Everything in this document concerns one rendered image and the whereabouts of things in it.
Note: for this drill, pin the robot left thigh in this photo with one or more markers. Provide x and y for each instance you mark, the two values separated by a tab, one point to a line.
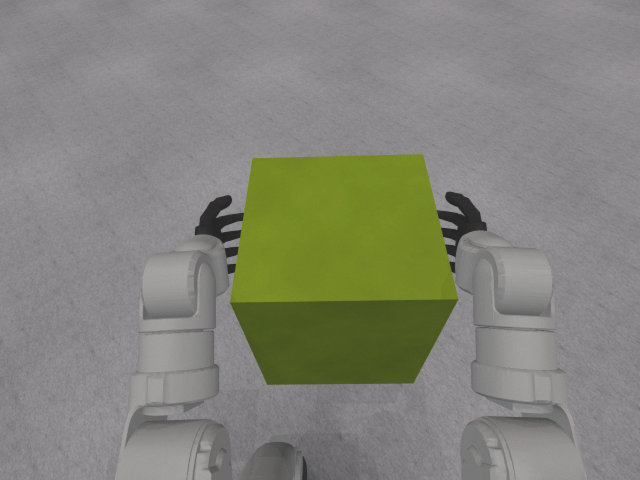
274	461

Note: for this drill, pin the carton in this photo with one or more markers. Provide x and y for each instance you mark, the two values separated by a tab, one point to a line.
342	273

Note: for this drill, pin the right robot hand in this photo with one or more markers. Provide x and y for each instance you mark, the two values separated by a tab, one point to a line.
468	223

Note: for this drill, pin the robot right forearm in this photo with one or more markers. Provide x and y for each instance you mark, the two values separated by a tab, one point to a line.
516	357

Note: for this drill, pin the robot left shin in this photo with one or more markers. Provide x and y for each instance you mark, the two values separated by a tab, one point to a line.
280	438

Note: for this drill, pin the robot right upper arm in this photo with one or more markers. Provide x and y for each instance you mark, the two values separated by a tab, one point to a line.
518	448

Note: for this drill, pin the robot left upper arm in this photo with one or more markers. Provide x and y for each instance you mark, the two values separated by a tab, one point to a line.
196	449

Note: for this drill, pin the left robot hand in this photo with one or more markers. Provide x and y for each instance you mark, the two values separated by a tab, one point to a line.
210	225

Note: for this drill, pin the robot left forearm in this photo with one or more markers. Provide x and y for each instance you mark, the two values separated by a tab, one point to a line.
177	301

